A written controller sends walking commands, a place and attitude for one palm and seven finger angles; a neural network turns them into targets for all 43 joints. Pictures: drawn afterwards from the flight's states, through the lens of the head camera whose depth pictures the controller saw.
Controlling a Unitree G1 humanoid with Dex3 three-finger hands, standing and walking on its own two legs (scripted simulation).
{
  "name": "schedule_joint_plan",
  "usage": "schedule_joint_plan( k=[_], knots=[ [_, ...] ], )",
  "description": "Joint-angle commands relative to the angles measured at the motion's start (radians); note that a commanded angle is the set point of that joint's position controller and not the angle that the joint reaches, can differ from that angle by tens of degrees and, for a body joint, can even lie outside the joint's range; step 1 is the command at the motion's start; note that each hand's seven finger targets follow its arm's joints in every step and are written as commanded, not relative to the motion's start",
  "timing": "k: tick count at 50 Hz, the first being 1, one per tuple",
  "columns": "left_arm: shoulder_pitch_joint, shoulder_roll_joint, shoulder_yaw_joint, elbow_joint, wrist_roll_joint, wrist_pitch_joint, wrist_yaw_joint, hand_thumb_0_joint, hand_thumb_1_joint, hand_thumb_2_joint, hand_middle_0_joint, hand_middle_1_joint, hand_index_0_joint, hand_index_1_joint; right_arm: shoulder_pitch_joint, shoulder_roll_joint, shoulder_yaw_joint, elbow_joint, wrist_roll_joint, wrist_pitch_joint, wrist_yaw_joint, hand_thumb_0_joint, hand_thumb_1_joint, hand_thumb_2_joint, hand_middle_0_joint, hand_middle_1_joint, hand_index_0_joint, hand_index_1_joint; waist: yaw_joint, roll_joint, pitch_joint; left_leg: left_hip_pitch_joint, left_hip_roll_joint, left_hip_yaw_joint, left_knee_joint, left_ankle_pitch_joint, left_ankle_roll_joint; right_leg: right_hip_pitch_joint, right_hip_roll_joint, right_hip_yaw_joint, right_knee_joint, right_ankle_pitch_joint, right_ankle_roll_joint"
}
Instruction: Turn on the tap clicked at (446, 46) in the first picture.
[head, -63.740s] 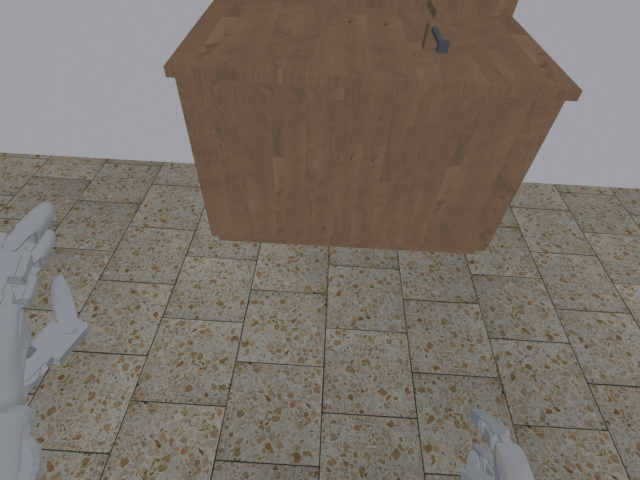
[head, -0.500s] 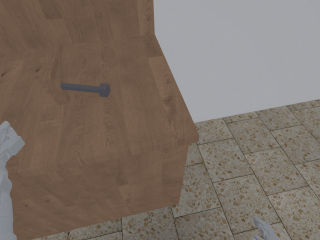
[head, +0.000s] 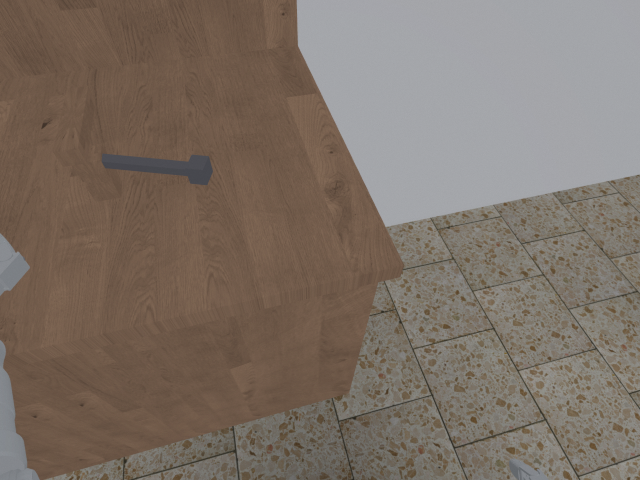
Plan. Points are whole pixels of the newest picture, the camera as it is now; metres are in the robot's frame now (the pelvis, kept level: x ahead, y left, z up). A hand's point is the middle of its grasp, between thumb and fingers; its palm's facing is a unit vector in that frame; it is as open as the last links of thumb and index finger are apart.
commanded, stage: reach beside the lever's end, fingers flat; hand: left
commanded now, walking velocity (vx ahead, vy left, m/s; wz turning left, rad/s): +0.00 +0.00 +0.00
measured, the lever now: (199, 169) +0.49 +0.19 +0.10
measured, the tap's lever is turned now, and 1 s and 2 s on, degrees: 68 68 68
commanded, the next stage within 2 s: push the lever round in 0.38 s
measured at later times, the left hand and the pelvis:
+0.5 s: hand (15, 268) +0.32 +0.36 +0.10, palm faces +0.50 -0.86 -0.09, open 7.8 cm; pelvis +0.00 +0.01 +0.00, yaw +1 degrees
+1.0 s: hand (43, 263) +0.33 +0.33 +0.10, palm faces +0.53 -0.84 -0.11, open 7.8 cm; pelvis +0.00 -0.02 +0.00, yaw +1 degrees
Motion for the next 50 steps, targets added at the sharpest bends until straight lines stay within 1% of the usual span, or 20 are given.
schedule_joint_plan(
  k=[1,3,5,8,12,16,19,21,23,25,27,28,33,35,37,42,43,48,49,50],
  knots=[
    [-0.097,0.36,0.11,-0.263,-0.017,-0.063,0.022,0.0,0.9,0.9,-0.15,-0.15,-0.15,-0.15,0.014,-0.155,-0.056,-0.13,0.002,-0.032,0.004,0.0,-0.9,-0.9,0.2,0.3,0.2,0.3,0.064,0.102,-0.281,0.118,0.012,-0.047,-0.093,0.493,-0.029,0.205,-0.001,0.021,-0.033,0.305,0.002],
    [-0.083,0.37,0.128,-0.276,-0.017,-0.055,0.026,0.0,0.9,0.9,-0.15,-0.15,-0.15,-0.15,0.012,-0.155,-0.057,-0.127,0.004,-0.026,0.002,0.0,-0.9,-0.9,0.2,0.3,0.2,0.3,0.06,0.108,-0.247,0.115,0.017,-0.048,-0.09,0.499,-0.029,0.192,0.0,0.021,-0.039,0.297,0.002],
    [-0.088,0.329,0.101,-0.309,-0.027,-0.053,0.021,0.0,0.9,0.9,-0.15,-0.15,-0.15,-0.15,0.012,-0.154,-0.06,-0.134,0.002,-0.028,0.003,0.0,-0.9,-0.9,0.2,0.3,0.2,0.3,0.046,0.083,-0.234,0.128,0.017,-0.05,-0.095,0.487,-0.031,0.172,0.004,0.016,-0.043,0.282,0.004],
    [-0.129,0.327,0.092,-0.34,-0.027,-0.061,0.017,0.0,0.9,0.9,-0.15,-0.15,-0.15,-0.15,0.005,-0.154,-0.059,-0.119,0.005,-0.029,-0.006,0.0,-0.9,-0.9,0.2,0.3,0.2,0.3,0.028,0.107,-0.207,0.142,0.02,-0.056,-0.095,0.453,-0.034,0.139,0.006,0.017,-0.048,0.246,0.001],
    [-0.239,0.278,0.017,-0.371,-0.031,-0.071,-0.002,0.0,0.9,0.9,-0.15,-0.15,-0.15,-0.15,-0.005,-0.154,-0.055,-0.108,0.003,-0.041,-0.02,0.0,-0.9,-0.9,0.2,0.3,0.2,0.3,-0.003,0.13,-0.197,0.166,0.018,-0.074,-0.104,0.364,-0.043,0.088,0.005,0.014,-0.051,0.176,-0.003],
    [-0.287,0.271,-0.013,-0.381,-0.023,-0.068,0.002,0.0,0.9,0.9,-0.15,-0.15,-0.15,-0.15,-0.011,-0.152,-0.051,-0.095,0.003,-0.052,-0.035,0.0,-0.9,-0.9,0.2,0.3,0.2,0.3,-0.002,0.148,-0.226,0.197,0.021,-0.09,-0.111,0.344,-0.055,0.081,0.002,0.012,-0.051,0.152,-0.007],
    [-0.26,0.264,-0.011,-0.343,-0.018,-0.047,0.016,0.0,0.9,0.9,-0.15,-0.15,-0.15,-0.15,-0.011,-0.151,-0.046,-0.092,0.002,-0.051,-0.038,0.0,-0.9,-0.9,0.2,0.3,0.2,0.3,0.007,0.11,-0.23,0.188,0.021,-0.093,-0.114,0.383,-0.061,0.104,-0.002,0.007,-0.05,0.178,-0.006],
    [-0.202,0.295,0.032,-0.306,-0.021,-0.027,0.023,0.0,0.9,0.9,-0.15,-0.15,-0.15,-0.15,-0.01,-0.151,-0.048,-0.098,0.003,-0.047,-0.034,0.0,-0.9,-0.9,0.2,0.3,0.2,0.3,0.028,0.076,-0.239,0.159,0.017,-0.083,-0.112,0.405,-0.06,0.141,-0.003,0.005,-0.048,0.209,-0.006],
    [-0.183,0.313,0.051,-0.309,-0.012,-0.016,0.036,0.0,0.9,0.9,-0.15,-0.15,-0.15,-0.15,-0.017,-0.145,-0.045,-0.104,0.006,-0.04,-0.03,0.0,-0.9,-0.9,0.2,0.3,0.2,0.3,0.046,0.122,-0.241,0.155,0.017,-0.074,-0.113,0.431,-0.062,0.159,-0.006,0.009,-0.047,0.223,-0.007],
    [-0.148,0.293,0.046,-0.31,-0.013,-0.007,0.045,0.0,0.9,0.9,-0.15,-0.15,-0.15,-0.15,-0.016,-0.14,-0.045,-0.12,0.004,-0.038,-0.02,0.0,-0.9,-0.9,0.2,0.3,0.2,0.3,0.051,0.102,-0.25,0.15,0.017,-0.068,-0.11,0.453,-0.062,0.172,-0.005,0.008,-0.046,0.245,-0.004],
    [-0.134,0.292,0.056,-0.309,-0.018,-0.007,0.051,0.0,0.9,0.9,-0.15,-0.15,-0.15,-0.15,-0.014,-0.143,-0.047,-0.126,0.003,-0.033,-0.014,0.0,-0.9,-0.9,0.2,0.3,0.2,0.3,0.049,0.062,-0.25,0.134,0.014,-0.058,-0.103,0.457,-0.054,0.184,-0.002,0.01,-0.045,0.271,-0.001],
    [-0.126,0.309,0.073,-0.309,-0.012,-0.012,0.059,0.0,0.9,0.9,-0.15,-0.15,-0.15,-0.15,-0.014,-0.142,-0.045,-0.122,0.005,-0.029,-0.014,0.0,-0.9,-0.9,0.2,0.3,0.2,0.3,0.053,0.067,-0.236,0.123,0.017,-0.056,-0.102,0.455,-0.049,0.192,-0.002,0.013,-0.047,0.273,-0.002],
    [-0.165,0.231,-0.001,-0.39,-0.012,-0.042,0.059,0.0,0.9,0.9,-0.15,-0.15,-0.15,-0.15,-0.02,-0.138,-0.048,-0.125,0.005,-0.031,-0.01,0.0,-0.9,-0.9,0.2,0.3,0.2,0.3,0.029,0.115,-0.231,0.158,0.019,-0.055,-0.097,0.444,-0.044,0.164,0.001,0.019,-0.053,0.256,-0.002],
    [-0.212,0.223,-0.024,-0.379,-0.013,-0.043,0.057,0.0,0.9,0.9,-0.15,-0.15,-0.15,-0.15,-0.022,-0.142,-0.048,-0.115,0.007,-0.031,-0.015,0.0,-0.9,-0.9,0.2,0.3,0.2,0.3,0.009,0.089,-0.214,0.142,0.015,-0.055,-0.105,0.362,-0.038,0.144,0.001,0.02,-0.057,0.218,-0.001],
    [-0.233,0.224,-0.023,-0.374,-0.018,-0.042,0.058,0.0,0.9,0.9,-0.15,-0.15,-0.15,-0.15,-0.029,-0.142,-0.047,-0.109,0.008,-0.034,-0.021,0.0,-0.9,-0.9,0.2,0.3,0.2,0.3,0.007,0.084,-0.207,0.13,0.011,-0.051,-0.112,0.314,-0.031,0.152,-0.002,0.024,-0.065,0.204,-0.001],
    [-0.253,0.277,0.012,-0.332,-0.006,-0.037,0.077,0.0,0.9,0.9,-0.15,-0.15,-0.15,-0.15,-0.034,-0.144,-0.044,-0.098,0.007,-0.033,-0.029,0.0,-0.9,-0.9,0.2,0.3,0.2,0.3,0.013,0.053,-0.22,0.093,0.003,-0.041,-0.118,0.247,-0.009,0.189,-0.01,0.038,-0.078,0.181,0.002],
    [-0.244,0.31,0.037,-0.328,0.004,-0.038,0.086,0.0,0.9,0.9,-0.15,-0.15,-0.15,-0.15,-0.038,-0.14,-0.041,-0.094,0.007,-0.029,-0.03,0.0,-0.9,-0.9,0.2,0.3,0.2,0.3,0.024,0.099,-0.217,0.084,0.003,-0.037,-0.116,0.244,-0.007,0.199,-0.013,0.043,-0.078,0.179,0.001],
    [-0.226,0.296,0.035,-0.307,0.004,-0.047,0.093,0.0,0.9,0.9,-0.15,-0.15,-0.15,-0.15,-0.033,-0.135,-0.042,-0.1,0.007,-0.022,-0.022,0.0,-0.9,-0.9,0.2,0.3,0.2,0.3,0.024,0.09,-0.236,0.073,0.002,-0.02,-0.104,0.274,0.001,0.237,-0.016,0.054,-0.071,0.24,0.005],
    [-0.222,0.276,0.022,-0.287,-0.002,-0.046,0.088,0.0,0.9,0.9,-0.15,-0.15,-0.15,-0.15,-0.03,-0.135,-0.04,-0.103,0.007,-0.022,-0.019,0.0,-0.9,-0.9,0.2,0.3,0.2,0.3,0.019,0.057,-0.229,0.061,0.001,-0.02,-0.106,0.273,0.003,0.241,-0.016,0.055,-0.071,0.25,0.008],
    [-0.175,0.302,0.053,-0.268,-0.006,-0.041,0.086,0.0,0.9,0.9,-0.15,-0.15,-0.15,-0.15,-0.027,-0.139,-0.044,-0.106,0.008,-0.02,-0.017,0.0,-0.9,-0.9,0.2,0.3,0.2,0.3,0.035,0.048,-0.235,0.049,0.002,-0.019,-0.105,0.278,0.003,0.254,-0.015,0.056,-0.068,0.258,0.007]
  ],
)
